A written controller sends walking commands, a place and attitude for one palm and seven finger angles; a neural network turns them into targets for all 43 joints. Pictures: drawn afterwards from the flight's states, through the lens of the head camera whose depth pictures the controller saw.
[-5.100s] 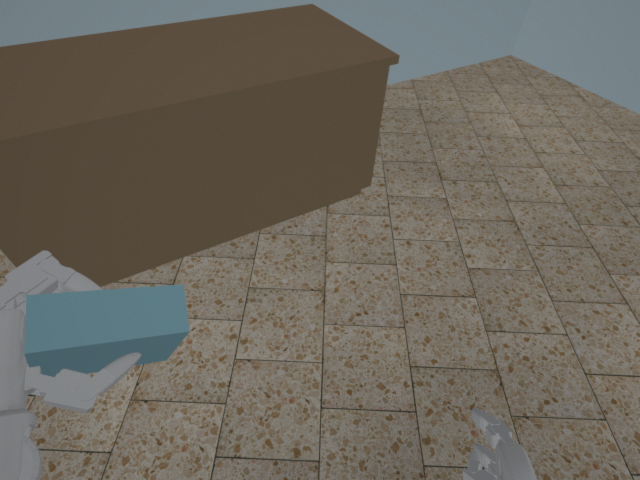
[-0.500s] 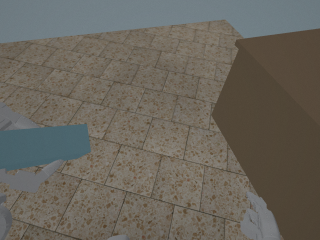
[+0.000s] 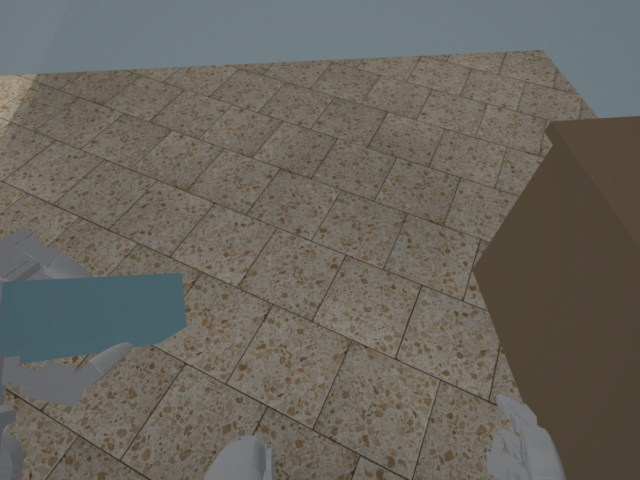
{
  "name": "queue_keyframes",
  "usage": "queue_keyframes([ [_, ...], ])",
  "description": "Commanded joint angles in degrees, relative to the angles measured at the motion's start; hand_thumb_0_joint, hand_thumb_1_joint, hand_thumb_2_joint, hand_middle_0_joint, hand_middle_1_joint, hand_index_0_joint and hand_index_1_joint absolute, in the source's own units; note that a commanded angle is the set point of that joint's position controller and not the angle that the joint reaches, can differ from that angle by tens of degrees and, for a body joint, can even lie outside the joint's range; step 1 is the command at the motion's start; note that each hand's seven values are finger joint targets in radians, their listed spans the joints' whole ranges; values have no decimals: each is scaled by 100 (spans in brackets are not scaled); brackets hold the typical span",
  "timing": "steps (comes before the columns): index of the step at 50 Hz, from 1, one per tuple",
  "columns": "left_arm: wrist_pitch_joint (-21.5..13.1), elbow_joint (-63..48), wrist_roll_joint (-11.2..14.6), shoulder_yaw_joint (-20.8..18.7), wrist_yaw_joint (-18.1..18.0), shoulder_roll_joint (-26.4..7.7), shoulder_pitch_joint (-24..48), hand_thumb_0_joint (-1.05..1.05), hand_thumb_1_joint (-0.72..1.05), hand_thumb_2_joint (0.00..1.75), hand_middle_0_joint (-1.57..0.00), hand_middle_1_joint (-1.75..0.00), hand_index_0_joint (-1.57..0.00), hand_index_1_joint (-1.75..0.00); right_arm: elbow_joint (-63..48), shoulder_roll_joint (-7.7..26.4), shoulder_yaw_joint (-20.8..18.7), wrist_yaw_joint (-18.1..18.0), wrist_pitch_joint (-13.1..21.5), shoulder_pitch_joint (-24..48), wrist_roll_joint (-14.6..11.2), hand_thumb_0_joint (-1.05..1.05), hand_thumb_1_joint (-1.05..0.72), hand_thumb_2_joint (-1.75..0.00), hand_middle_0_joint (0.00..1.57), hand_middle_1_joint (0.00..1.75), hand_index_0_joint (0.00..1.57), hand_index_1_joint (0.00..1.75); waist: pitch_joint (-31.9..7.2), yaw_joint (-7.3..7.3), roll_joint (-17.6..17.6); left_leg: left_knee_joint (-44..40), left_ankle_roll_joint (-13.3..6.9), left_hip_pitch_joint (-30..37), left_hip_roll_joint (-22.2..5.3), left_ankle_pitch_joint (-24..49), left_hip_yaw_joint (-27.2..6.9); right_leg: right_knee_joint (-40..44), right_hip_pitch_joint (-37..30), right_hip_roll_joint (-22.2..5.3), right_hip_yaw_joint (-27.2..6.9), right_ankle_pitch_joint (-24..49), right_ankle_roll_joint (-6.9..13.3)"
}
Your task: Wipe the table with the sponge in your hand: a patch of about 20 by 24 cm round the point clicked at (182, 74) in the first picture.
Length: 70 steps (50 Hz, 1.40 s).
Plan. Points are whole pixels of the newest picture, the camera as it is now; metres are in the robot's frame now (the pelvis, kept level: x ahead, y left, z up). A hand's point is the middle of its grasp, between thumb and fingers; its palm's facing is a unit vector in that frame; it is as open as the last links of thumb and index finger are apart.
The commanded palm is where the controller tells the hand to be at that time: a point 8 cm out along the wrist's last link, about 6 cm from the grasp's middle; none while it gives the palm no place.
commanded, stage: turn to face it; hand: left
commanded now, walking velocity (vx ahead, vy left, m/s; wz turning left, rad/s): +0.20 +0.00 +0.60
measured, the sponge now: (122, 316) +0.24 +0.19 +0.14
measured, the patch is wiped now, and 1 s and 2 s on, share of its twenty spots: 0.00 0.00 0.00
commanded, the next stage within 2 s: none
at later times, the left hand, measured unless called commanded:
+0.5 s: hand (149, 230) +0.32 +0.18 +0.17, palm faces +0.42 -0.78 -0.47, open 9.3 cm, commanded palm +0.26 +0.23 +0.18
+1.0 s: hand (239, 215) +0.34 +0.10 +0.17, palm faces +0.11 -0.90 -0.42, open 9.3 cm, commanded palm +0.30 +0.16 +0.18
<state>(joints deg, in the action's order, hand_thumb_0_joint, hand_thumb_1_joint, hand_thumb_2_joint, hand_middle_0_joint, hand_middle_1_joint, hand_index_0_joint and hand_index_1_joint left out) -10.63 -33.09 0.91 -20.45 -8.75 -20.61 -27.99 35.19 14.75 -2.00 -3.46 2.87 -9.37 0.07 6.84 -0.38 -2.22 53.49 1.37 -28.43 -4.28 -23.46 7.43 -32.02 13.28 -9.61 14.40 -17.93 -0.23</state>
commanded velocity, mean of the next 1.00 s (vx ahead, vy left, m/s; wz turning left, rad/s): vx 0.01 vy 0.00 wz -0.52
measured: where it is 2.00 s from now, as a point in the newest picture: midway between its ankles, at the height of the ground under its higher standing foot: outside the picture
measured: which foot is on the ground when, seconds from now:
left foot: up 0.00-0.08, down 0.10-0.44, up 0.46-0.98, down 1.00-1.00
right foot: down 0.00-0.10, up 0.12-0.40, down 0.42-1.00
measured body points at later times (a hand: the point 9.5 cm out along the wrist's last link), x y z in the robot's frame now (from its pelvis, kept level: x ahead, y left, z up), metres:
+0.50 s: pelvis +0.09 -0.05 -0.02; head +0.13 -0.08 +0.43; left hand +0.29 +0.22 +0.19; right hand +0.29 -0.23 -0.12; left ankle +0.07 +0.12 -0.70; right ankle +0.14 -0.11 -0.74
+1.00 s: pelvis +0.06 -0.05 +0.00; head +0.09 -0.06 +0.44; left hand +0.32 +0.15 +0.19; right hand +0.15 -0.35 -0.08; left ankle +0.08 +0.10 -0.73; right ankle +0.14 -0.11 -0.74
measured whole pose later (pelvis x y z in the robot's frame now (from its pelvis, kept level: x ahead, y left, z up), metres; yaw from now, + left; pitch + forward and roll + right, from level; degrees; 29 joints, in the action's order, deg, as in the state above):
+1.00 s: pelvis +0.06 -0.05 +0.00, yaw -18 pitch +3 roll +3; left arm -10.0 -32.1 2.3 -20.2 -8.0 -21.8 -27.4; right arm 29.9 14.7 -0.9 -0.8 -2.6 -11.0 -0.5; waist 0.0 0.8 -3.3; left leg 28.5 1.5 -14.1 -0.9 -23.5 2.3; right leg -25.0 24.3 8.6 -6.2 -2.8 6.2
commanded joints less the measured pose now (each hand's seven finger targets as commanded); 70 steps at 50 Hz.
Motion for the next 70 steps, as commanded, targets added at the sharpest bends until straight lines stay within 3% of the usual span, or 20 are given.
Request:
queue_keyframes([
  [1,-409,-1784,157,-1061,-364,-1175,-18,0,10,130,-120,-160,-120,-160,-1196,96,-134,23,276,298,42,0,-90,-90,20,30,20,30,-1336,194,-562,-1686,27,619,170,384,496,482,-884,-1296,-548,2553,577],
  [3,-441,-1901,184,-1077,-405,-1199,94,0,10,130,-120,-160,-120,-160,-1207,197,-243,-24,252,19,10,0,-90,-90,20,30,20,30,-1755,-106,113,-2580,-33,1958,486,1092,626,-1222,-388,-948,-160,2840,222],
  [4,-542,-1948,181,-1088,-411,-1165,100,0,10,130,-120,-160,-120,-160,-1242,289,-289,-35,256,-15,-17,0,-90,-90,20,30,20,30,-2012,-173,1339,-2806,-413,2955,-122,1607,-423,-2664,598,-466,-78,1547,-82],
  [5,-658,-1946,223,-939,-393,-1024,-37,0,10,130,-120,-160,-120,-160,-1251,439,-320,4,332,20,-37,0,-90,-90,20,30,20,30,-1932,-95,2707,-3062,-1332,3436,-1826,4286,-3046,-3965,1984,454,-380,-1889,-374],
  [6,-726,-1504,93,-1062,-318,-1273,162,0,10,130,-120,-160,-120,-160,-1138,465,-297,114,383,-43,-75,0,-90,-90,20,30,20,30,-1775,-61,1896,-3147,-1683,3155,-2227,4364,-3582,-4368,2400,401,-1118,-2108,-196],
  [12,-667,-1978,146,-750,-115,-963,88,0,10,130,-120,-160,-120,-160,-964,312,-189,137,496,162,-108,0,-90,-90,20,30,20,30,-1588,41,1890,-3128,-967,2095,-1329,3605,-866,-2544,1700,433,-938,-498,-222],
  [19,-351,-612,92,-661,-66,-931,734,0,10,130,-120,-160,-120,-160,-932,276,-21,38,615,246,-56,0,-90,-90,20,30,20,30,-1285,158,1183,-2343,-344,1549,-1462,2007,6,-80,79,882,-474,407,-284],
  [21,-308,-526,14,-595,-38,-1062,1190,0,10,130,-120,-160,-120,-160,-947,129,-2,48,560,180,-65,0,-90,-90,20,30,20,30,-1281,83,-354,-536,15,1014,-678,748,348,693,-238,62,-1839,2505,137],
  [22,-273,-357,62,-763,-50,-1238,1184,0,10,130,-120,-160,-120,-160,-1044,40,54,68,587,290,-55,0,-90,-90,20,30,20,30,-1295,137,-1605,664,265,-243,130,-1340,78,1056,-702,-963,-3754,3956,755],
  [23,-227,-401,154,-811,-63,-1217,1180,0,10,130,-120,-160,-120,-160,-972,174,-44,93,564,310,-56,0,-90,-90,20,30,20,30,-1393,168,-1826,1416,285,-122,117,-1204,-637,1432,-418,-1141,-4217,3559,700],
  [25,-307,-706,182,-886,-79,-1237,843,0,10,130,-120,-160,-120,-160,-874,-10,128,125,405,548,-3,0,-90,-90,20,30,20,30,-1645,154,-566,1846,377,-456,-17,-544,-904,910,-931,-855,-3627,3505,922],
  [28,-455,-1076,206,-986,-112,-1201,303,0,10,130,-120,-160,-120,-160,-910,50,117,150,223,592,9,0,-90,-90,20,30,20,30,-1918,127,-347,1654,408,-489,88,-179,-760,792,-1205,-504,-2875,3719,809],
  [47,-344,-1252,191,-673,-62,-1147,407,0,10,130,-120,-160,-120,-160,-1363,428,-52,275,-323,214,-61,0,-90,-90,20,30,20,30,-1733,203,-72,-2527,43,1844,295,-34,-564,1705,478,42,-3979,214,582],
  [52,-427,-1277,22,-945,48,-1305,570,0,10,130,-120,-160,-120,-160,-1487,303,-77,197,-142,324,-25,0,-90,-90,20,30,20,30,-1180,282,1791,-4080,-1085,1260,-2274,582,-1915,-3059,1539,1306,-1751,-811,-208],
  [55,-344,-1178,45,-529,116,-864,794,0,10,130,-120,-160,-120,-160,-1358,365,-79,289,-27,211,-103,0,-90,-90,20,30,20,30,-646,244,1556,-3493,-774,1324,-1842,1956,-462,-2803,1788,855,-1302,-709,-318],
  [61,-259,-1012,-12,-411,37,-939,1132,0,10,130,-120,-160,-120,-160,-1257,534,-96,315,283,-52,-111,0,-90,-90,20,30,20,30,-1063,96,1515,-1918,-135,1906,-1476,3553,83,217,3,1171,-516,347,-294],
  [63,-341,-936,-47,-777,-33,-1335,1062,0,10,130,-120,-160,-120,-160,-1280,321,-45,334,282,-74,-151,0,-90,-90,20,30,20,30,-1430,117,-24,-163,210,820,-838,1890,371,615,-1297,105,-1714,3164,250],
  [64,-348,-872,70,-1118,-90,-1546,728,0,10,130,-120,-160,-120,-160,-1423,249,-70,309,249,146,-170,0,-90,-90,20,30,20,30,-1711,275,-1517,999,421,-349,-22,-1109,-7,666,-1627,-821,-3697,5209,911],
  [66,-331,-1245,243,-1465,-127,-1707,-155,0,10,130,-120,-160,-120,-160,-1356,89,17,313,29,393,-111,0,-90,-90,20,30,20,30,-1939,248,-615,1754,393,-562,-229,-956,-1004,540,-1541,-1025,-3792,4334,1120],
  [70,-441,-1442,313,-1518,-138,-1419,-561,0,10,130,-120,-160,-120,-160,-1167,42,77,319,-268,564,-41,0,-90,-90,20,30,20,30,-1967,114,-245,936,463,-160,-119,-413,-739,741,-987,-478,-2985,3306,961],
])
